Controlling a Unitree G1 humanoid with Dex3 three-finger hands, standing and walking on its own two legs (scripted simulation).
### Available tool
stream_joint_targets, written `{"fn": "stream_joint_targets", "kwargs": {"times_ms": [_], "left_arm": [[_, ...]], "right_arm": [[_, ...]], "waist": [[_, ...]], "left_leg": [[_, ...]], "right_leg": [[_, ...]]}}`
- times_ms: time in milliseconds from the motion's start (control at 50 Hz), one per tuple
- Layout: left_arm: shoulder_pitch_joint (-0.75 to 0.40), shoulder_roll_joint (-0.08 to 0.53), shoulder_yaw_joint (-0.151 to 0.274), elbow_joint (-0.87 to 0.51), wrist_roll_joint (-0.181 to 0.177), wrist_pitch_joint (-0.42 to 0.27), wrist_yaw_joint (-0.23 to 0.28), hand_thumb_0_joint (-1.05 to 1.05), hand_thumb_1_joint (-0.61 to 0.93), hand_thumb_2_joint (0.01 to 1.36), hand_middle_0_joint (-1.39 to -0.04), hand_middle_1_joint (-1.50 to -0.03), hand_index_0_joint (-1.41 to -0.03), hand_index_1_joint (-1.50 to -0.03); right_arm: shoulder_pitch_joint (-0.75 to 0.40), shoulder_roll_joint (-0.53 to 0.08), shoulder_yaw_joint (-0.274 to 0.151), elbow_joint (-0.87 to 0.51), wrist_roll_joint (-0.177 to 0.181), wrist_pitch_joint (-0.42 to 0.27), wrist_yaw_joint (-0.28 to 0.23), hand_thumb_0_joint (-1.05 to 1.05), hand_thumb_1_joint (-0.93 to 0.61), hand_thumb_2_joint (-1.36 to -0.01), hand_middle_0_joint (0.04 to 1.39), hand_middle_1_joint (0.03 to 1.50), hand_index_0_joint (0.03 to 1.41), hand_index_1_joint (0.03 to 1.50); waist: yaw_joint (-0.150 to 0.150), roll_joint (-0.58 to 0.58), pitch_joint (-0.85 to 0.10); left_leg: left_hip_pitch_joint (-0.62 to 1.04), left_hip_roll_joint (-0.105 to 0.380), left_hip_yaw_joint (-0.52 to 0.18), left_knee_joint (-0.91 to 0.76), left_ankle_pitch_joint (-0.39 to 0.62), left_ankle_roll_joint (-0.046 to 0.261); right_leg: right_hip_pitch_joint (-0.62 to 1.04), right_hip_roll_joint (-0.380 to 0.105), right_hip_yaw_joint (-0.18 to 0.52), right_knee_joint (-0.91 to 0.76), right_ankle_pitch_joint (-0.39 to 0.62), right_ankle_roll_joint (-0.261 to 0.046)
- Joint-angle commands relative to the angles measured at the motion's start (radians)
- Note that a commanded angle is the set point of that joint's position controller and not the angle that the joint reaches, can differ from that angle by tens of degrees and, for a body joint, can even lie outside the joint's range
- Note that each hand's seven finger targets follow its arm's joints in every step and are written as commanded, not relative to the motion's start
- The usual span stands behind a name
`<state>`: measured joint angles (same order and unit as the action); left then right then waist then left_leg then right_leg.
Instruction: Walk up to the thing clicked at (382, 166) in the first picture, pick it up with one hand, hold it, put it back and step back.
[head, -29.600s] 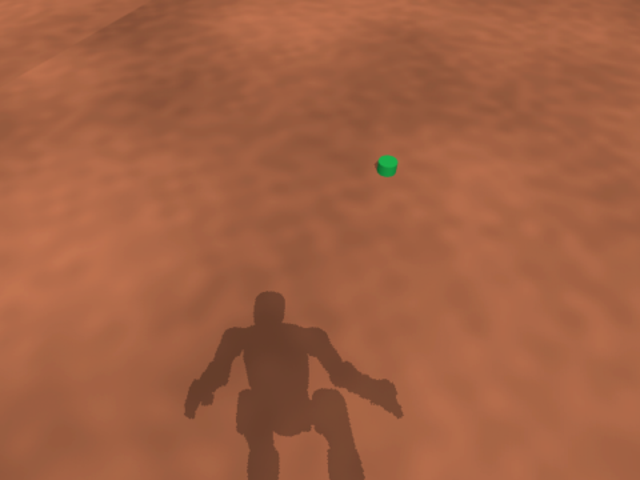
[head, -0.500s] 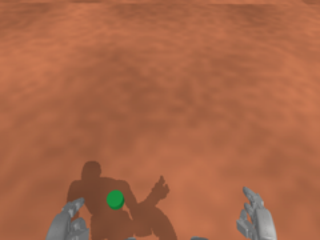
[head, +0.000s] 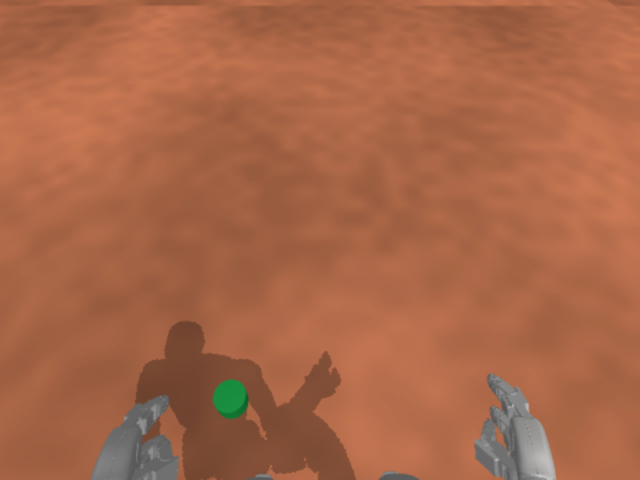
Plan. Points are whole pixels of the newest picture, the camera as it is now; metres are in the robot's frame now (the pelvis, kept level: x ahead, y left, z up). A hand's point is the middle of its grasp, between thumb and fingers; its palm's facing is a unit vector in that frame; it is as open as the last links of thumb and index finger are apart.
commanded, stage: home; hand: left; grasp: from above
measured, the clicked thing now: (231, 399) +0.44 +0.24 -0.69
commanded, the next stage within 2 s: stand in 0.46 s
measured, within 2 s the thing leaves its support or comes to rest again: neither
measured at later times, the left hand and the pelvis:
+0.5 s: hand (172, 465) +0.16 +0.18 -0.05, palm faces +0.04 -0.98 -0.21, open 7.4 cm; pelvis +0.00 +0.00 +0.00, yaw +0 degrees
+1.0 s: hand out of the picture +0.07 +0.24 -0.11, palm faces +0.03 -0.94 -0.33, open 7.4 cm; pelvis -0.01 +0.01 +0.04, yaw +0 degrees
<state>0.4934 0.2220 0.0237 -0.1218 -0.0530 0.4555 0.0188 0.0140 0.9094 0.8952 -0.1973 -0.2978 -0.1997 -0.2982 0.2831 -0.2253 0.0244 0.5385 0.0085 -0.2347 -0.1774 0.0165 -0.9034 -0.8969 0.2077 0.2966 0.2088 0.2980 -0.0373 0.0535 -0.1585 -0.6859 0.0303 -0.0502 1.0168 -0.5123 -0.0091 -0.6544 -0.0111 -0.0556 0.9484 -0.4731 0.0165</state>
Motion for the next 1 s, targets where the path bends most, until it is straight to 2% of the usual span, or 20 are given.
{"fn": "stream_joint_targets", "kwargs": {"times_ms": [0, 80, 100, 120, 300, 340, 380, 520, 540, 560, 580, 600, 640, 680, 720, 760, 800, 860, 900, 980], "left_arm": [[-0.006, 0.104, 0.071, -0.196, 0.003, -0.055, 0.003, 0.0, 0.9, 0.899, -0.199, -0.298, -0.199, -0.298], [-0.006, 0.11, 0.072, -0.219, 0.005, -0.059, 0.007, 0.0, 0.9, 0.899, -0.199, -0.298, -0.199, -0.298], [0.022, 0.113, 0.075, -0.158, 0.007, -0.053, 0.007, 0.0, 0.9, 0.899, -0.199, -0.298, -0.199, -0.298], [-0.029, 0.106, 0.058, -0.234, 0.004, -0.062, 0.006, 0.0, 0.9, 0.899, -0.199, -0.298, -0.199, -0.298], [-0.015, 0.111, 0.067, -0.211, 0.005, -0.056, 0.007, 0.0, 0.9, 0.899, -0.199, -0.298, -0.199, -0.297], [0.029, 0.114, 0.078, -0.164, 0.007, -0.047, 0.006, 0.0, 0.9, 0.899, -0.199, -0.298, -0.199, -0.297], [-0.032, 0.113, 0.063, -0.241, 0.005, -0.058, 0.006, 0.0, 0.9, 0.899, -0.199, -0.297, -0.199, -0.297], [-0.017, 0.11, 0.073, -0.214, 0.002, -0.057, 0.01, 0.0, 0.9, 0.899, -0.199, -0.297, -0.199, -0.297], [-0.314, 0.192, 0.061, 0.137, 0.117, -0.263, 0.048, 0.0, 0.9, 0.899, -0.199, -0.298, -0.199, -0.298], [-0.215, 0.199, 0.083, 0.32, 0.122, -0.33, 0.042, 0.0, 0.899, 0.9, -0.2, -0.3, -0.2, -0.3], [-0.195, 0.205, 0.08, 0.365, 0.128, -0.361, 0.038, 0.0, 0.899, 0.9, -0.2, -0.3, -0.2, -0.3], [-0.221, 0.206, 0.073, 0.387, 0.126, -0.377, 0.033, 0.0, 0.899, 0.9, -0.2, -0.3, -0.2, -0.3], [-0.251, 0.209, 0.062, 0.471, 0.114, -0.405, 0.025, 0.0, 0.899, 0.9, -0.2, -0.3, -0.2, -0.3], [-0.261, 0.205, 0.071, 0.552, 0.103, -0.409, 0.024, 0.0, 0.899, 0.9, -0.2, -0.3, -0.2, -0.3], [-0.293, 0.206, 0.07, 0.63, 0.1, -0.422, 0.028, 0.0, 0.899, 0.9, -0.2, -0.3, -0.2, -0.3], [-0.321, 0.211, 0.071, 0.691, 0.105, -0.438, 0.028, 0.0, 0.899, 0.9, -0.2, -0.3, -0.2, -0.3], [-0.323, 0.212, 0.069, 0.75, 0.102, -0.452, 0.029, 0.0, 0.899, 0.9, -0.2, -0.3, -0.2, -0.3], [-0.323, 0.208, 0.065, 0.831, 0.098, -0.461, 0.028, 0.0, 0.899, 0.9, -0.2, -0.3, -0.2, -0.3], [-0.32, 0.21, 0.063, 0.88, 0.094, -0.465, 0.029, 0.0, 0.899, 0.9, -0.2, -0.3, -0.2, -0.3], [-0.321, 0.204, 0.057, 0.965, 0.086, -0.46, 0.028, 0.0, 0.899, 0.9, -0.2, -0.3, -0.2, -0.3]], "right_arm": [[-0.065, -0.116, -0.048, -0.163, -0.001, -0.055, -0.012, 0.0, -0.9, -0.9, 0.2, 0.3, 0.2, 0.3], [-0.058, -0.117, -0.051, -0.162, -0.001, -0.054, -0.014, 0.0, -0.9, -0.9, 0.2, 0.3, 0.2, 0.3], [-0.055, -0.123, -0.053, -0.15, -0.002, -0.052, -0.014, 0.0, -0.9, -0.9, 0.2, 0.3, 0.2, 0.3], [-0.065, -0.116, -0.049, -0.165, -0.001, -0.052, -0.013, 0.0, -0.9, -0.9, 0.2, 0.3, 0.2, 0.3], [-0.071, -0.115, -0.048, -0.161, 0.001, -0.052, -0.014, 0.0, -0.9, -0.9, 0.2, 0.3, 0.2, 0.3], [-0.063, -0.124, -0.055, -0.154, 0.0, -0.049, -0.014, 0.0, -0.9, -0.9, 0.2, 0.3, 0.2, 0.3], [-0.073, -0.114, -0.049, -0.168, 0.0, -0.048, -0.01, 0.0, -0.9, -0.9, 0.2, 0.3, 0.2, 0.3], [-0.064, -0.116, -0.051, -0.163, 0.001, -0.051, -0.013, 0.0, -0.9, -0.9, 0.2, 0.3, 0.2, 0.3], [-0.126, -0.225, -0.084, 0.083, -0.123, 0.06, 0.047, 0.0, -0.9, -0.9, 0.2, 0.3, 0.2, 0.3], [-0.124, -0.23, -0.099, 0.094, -0.123, 0.098, 0.073, 0.0, -0.9, -0.9, 0.2, 0.3, 0.2, 0.3], [-0.114, -0.231, -0.097, 0.087, -0.12, 0.115, 0.091, 0.0, -0.9, -0.9, 0.2, 0.3, 0.2, 0.3], [-0.094, -0.232, -0.096, 0.087, -0.122, 0.127, 0.104, 0.0, -0.9, -0.9, 0.2, 0.3, 0.2, 0.3], [-0.107, -0.205, -0.094, 0.13, -0.077, 0.134, 0.134, 0.0, -0.9, -0.9, 0.2, 0.3, 0.2, 0.3], [-0.148, -0.213, -0.105, 0.149, -0.06, 0.144, 0.146, 0.0, -0.9, -0.9, 0.2, 0.3, 0.2, 0.3], [-0.156, -0.198, -0.11, 0.181, -0.056, 0.157, 0.155, 0.0, -0.9, -0.9, 0.2, 0.3, 0.2, 0.3], [-0.141, -0.198, -0.111, 0.216, -0.061, 0.168, 0.157, 0.0, -0.9, -0.9, 0.2, 0.3, 0.2, 0.3], [-0.137, -0.203, -0.115, 0.246, -0.062, 0.172, 0.157, 0.0, -0.9, -0.9, 0.2, 0.3, 0.2, 0.3], [-0.151, -0.21, -0.116, 0.283, -0.062, 0.182, 0.156, 0.0, -0.9, -0.9, 0.2, 0.3, 0.2, 0.3], [-0.138, -0.215, -0.116, 0.312, -0.058, 0.185, 0.151, 0.0, -0.9, -0.9, 0.2, 0.3, 0.2, 0.3], [-0.147, -0.234, -0.111, 0.363, -0.054, 0.192, 0.144, 0.0, -0.9, -0.9, 0.2, 0.3, 0.2, 0.3]], "waist": [[-0.002, -0.023, -0.084], [0.001, -0.017, -0.124], [-0.003, -0.014, -0.103], [-0.001, 0.003, -0.104], [0.006, -0.004, -0.07], [0.0, -0.016, -0.084], [0.004, 0.002, -0.091], [-0.003, -0.02, -0.1], [0.07, -0.089, 0.157], [0.069, -0.111, 0.043], [0.062, -0.115, 0.007], [0.045, -0.079, 0.035], [0.061, -0.027, -0.001], [0.076, -0.069, 0.002], [0.073, -0.095, 0.028], [0.058, -0.093, 0.039], [0.056, -0.074, 0.039], [0.062, -0.041, 0.092], [0.057, -0.044, 0.094], [0.062, 0.012, 0.155]], "left_leg": [[0.073, -0.028, 0.015, -0.158, 0.228, 0.022], [0.093, -0.027, 0.013, -0.148, 0.285, 0.019], [0.087, -0.025, 0.01, -0.152, 0.278, 0.018], [0.088, -0.025, 0.014, -0.152, 0.281, 0.017], [0.066, -0.027, 0.011, -0.165, 0.227, 0.02], [0.081, -0.023, 0.005, -0.167, 0.239, 0.018], [0.08, -0.024, 0.007, -0.163, 0.256, 0.016], [0.089, -0.022, 0.006, -0.155, 0.271, 0.019], [0.093, 0.008, -0.01, -0.237, 0.411, 0.062], [0.18, 0.009, -0.001, -0.238, 0.489, 0.074], [0.233, 0.009, -0.004, -0.237, 0.542, 0.077], [0.227, 0.01, -0.026, -0.266, 0.495, 0.075], [0.302, 0.006, -0.032, -0.316, 0.471, 0.078], [0.33, 0.006, -0.028, -0.328, 0.444, 0.071], [0.323, 0.0, -0.027, -0.352, 0.344, 0.068], [0.351, 0.0, -0.027, -0.377, 0.324, 0.069], [0.384, 0.01, -0.036, -0.398, 0.379, 0.066], [0.393, 0.027, -0.062, -0.463, 0.353, 0.07], [0.431, 0.034, -0.061, -0.484, 0.419, 0.066], [0.422, 0.066, -0.109, -0.617, 0.35, 0.062]], "right_leg": [[0.068, 0.026, -0.012, -0.153, 0.193, -0.012], [0.084, 0.026, -0.012, -0.137, 0.243, -0.014], [0.073, 0.027, -0.014, -0.132, 0.232, -0.015], [0.072, 0.025, -0.013, -0.138, 0.238, -0.015], [0.067, 0.026, -0.016, -0.152, 0.193, -0.013], [0.068, 0.029, -0.02, -0.143, 0.196, -0.014], [0.07, 0.028, -0.02, -0.142, 0.213, -0.015], [0.076, 0.028, -0.019, -0.141, 0.229, -0.014], [0.223, -0.056, 0.071, -0.196, 0.234, -0.057], [0.277, -0.062, 0.112, -0.187, 0.288, -0.091], [0.285, -0.062, 0.113, -0.178, 0.348, -0.1], [0.262, -0.054, 0.109, -0.194, 0.335, -0.092], [0.325, -0.069, 0.104, -0.197, 0.348, -0.071], [0.316, -0.068, 0.101, -0.233, 0.32, -0.059], [0.332, -0.087, 0.119, -0.296, 0.261, -0.057], [0.337, -0.095, 0.126, -0.328, 0.248, -0.056], [0.37, -0.096, 0.117, -0.342, 0.307, -0.049], [0.383, -0.084, 0.097, -0.387, 0.284, -0.04], [0.407, -0.087, 0.095, -0.401, 0.348, -0.039], [0.453, -0.074, 0.076, -0.447, 0.286, -0.031]]}}
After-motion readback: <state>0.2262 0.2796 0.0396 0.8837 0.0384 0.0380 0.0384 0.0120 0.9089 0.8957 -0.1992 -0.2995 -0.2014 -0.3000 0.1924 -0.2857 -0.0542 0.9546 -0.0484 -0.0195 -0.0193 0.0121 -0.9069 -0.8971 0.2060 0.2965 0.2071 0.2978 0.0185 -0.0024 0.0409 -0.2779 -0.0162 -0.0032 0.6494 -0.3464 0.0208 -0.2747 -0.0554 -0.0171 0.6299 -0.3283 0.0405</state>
